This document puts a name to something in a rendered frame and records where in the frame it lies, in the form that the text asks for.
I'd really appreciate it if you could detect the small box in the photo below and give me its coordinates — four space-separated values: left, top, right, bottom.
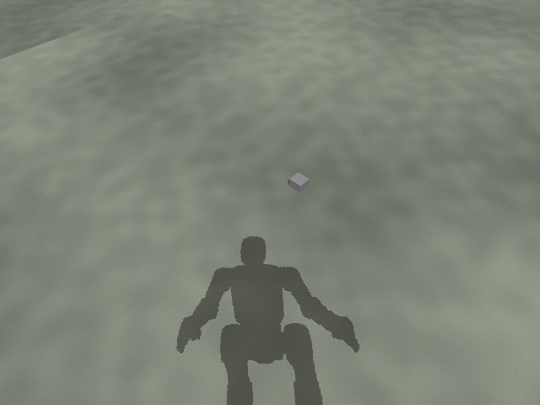
289 172 309 193

